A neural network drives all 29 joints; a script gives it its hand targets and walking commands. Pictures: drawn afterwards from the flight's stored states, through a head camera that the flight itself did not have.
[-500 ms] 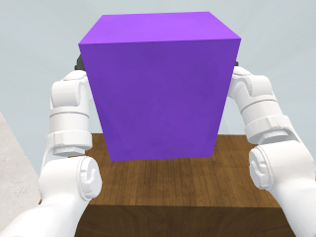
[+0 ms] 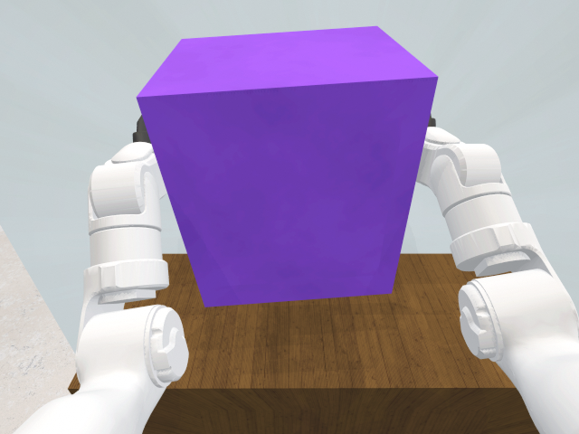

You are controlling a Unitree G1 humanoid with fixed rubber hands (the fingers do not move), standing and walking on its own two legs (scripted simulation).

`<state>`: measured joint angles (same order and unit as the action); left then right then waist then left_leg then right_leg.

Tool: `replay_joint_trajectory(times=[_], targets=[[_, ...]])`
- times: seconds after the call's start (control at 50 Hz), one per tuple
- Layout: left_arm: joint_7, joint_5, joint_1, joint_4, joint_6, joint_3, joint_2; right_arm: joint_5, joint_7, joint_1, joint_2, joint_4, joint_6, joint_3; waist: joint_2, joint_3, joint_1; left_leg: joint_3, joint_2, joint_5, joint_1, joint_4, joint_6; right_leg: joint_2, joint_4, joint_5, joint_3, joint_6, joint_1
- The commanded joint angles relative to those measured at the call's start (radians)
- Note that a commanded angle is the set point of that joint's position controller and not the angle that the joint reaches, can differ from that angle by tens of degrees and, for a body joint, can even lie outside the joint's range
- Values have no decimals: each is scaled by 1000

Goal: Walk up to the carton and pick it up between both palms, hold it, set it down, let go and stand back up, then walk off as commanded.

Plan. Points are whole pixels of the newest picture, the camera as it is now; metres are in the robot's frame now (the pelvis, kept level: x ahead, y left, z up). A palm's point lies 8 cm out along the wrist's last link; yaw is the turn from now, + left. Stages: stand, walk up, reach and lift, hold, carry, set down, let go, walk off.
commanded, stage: hold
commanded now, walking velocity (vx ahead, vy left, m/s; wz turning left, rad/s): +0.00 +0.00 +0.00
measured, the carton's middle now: (289, 169) +0.36 +0.00 +0.26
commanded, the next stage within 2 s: set down in 1.50 s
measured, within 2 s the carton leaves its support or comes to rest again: neither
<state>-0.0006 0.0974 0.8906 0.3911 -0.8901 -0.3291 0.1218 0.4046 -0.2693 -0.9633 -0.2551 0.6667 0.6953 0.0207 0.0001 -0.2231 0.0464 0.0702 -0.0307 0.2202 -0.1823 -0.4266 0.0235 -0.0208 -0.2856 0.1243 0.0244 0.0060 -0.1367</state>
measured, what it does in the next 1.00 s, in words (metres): stands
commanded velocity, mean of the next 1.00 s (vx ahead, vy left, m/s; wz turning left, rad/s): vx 0.00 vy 0.00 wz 0.00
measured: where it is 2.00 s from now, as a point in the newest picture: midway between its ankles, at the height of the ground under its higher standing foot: outside the picture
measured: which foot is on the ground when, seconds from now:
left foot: down 0.00-1.00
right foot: down 0.00-1.00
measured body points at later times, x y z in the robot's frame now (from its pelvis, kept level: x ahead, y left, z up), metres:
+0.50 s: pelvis -0.01 -0.01 +0.00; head -0.11 +0.01 +0.44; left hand +0.37 +0.17 +0.29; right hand +0.37 -0.18 +0.29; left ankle +0.01 +0.13 -0.75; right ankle +0.02 -0.13 -0.75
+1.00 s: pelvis -0.01 -0.01 +0.00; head -0.10 +0.01 +0.44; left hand +0.37 +0.18 +0.29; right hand +0.38 -0.17 +0.29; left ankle +0.01 +0.13 -0.75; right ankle +0.02 -0.13 -0.75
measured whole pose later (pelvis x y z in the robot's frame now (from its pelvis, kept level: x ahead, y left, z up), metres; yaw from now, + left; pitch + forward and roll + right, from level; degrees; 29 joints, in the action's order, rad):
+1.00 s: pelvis -0.01 -0.01 +0.00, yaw +1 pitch +0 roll -2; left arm -0.01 0.09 0.96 0.52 -0.84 -0.33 0.14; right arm 0.37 -0.25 -1.01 -0.25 0.76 0.67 0.03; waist 0.00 -0.24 0.04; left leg 0.09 -0.03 0.20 -0.22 -0.42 0.03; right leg -0.03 -0.29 0.11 0.04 0.00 -0.17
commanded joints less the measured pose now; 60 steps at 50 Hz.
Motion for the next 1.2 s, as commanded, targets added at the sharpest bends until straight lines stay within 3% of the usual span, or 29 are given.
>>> replay_joint_trajectory(times=[0.0,0.28,0.54,0.74,0.92,1.18], targets=[[132,-174,860,-187,84,439,-622,215,180,-1028,691,-422,-38,-242,-75,-382,9,-5,71,-290,20,70,40,-83,-19,-219,-46,3,226],[121,-168,877,-107,96,403,-627,192,211,-1070,688,-345,-59,-205,-59,-374,-9,-13,67,-216,-17,88,30,-80,-10,-158,-46,-5,217],[128,-169,909,-29,129,363,-601,162,194,-1128,748,-340,-75,-204,-7,-377,-14,-22,82,-118,-53,94,-8,-58,5,-103,-46,17,206],[136,-169,910,7,139,349,-597,150,178,-1131,748,-324,-74,-193,-13,-381,-2,-24,85,-100,-66,92,-10,-48,8,-94,-54,21,209],[137,-169,894,-47,131,374,-615,176,173,-1099,731,-350,-68,-207,-45,-403,6,-18,84,-181,-32,78,5,-57,-5,-173,-44,18,229],[119,-181,887,-110,111,415,-636,202,191,-1080,701,-373,-61,-217,-68,-396,1,-8,73,-227,-10,75,30,-78,-16,-173,-46,1,211]])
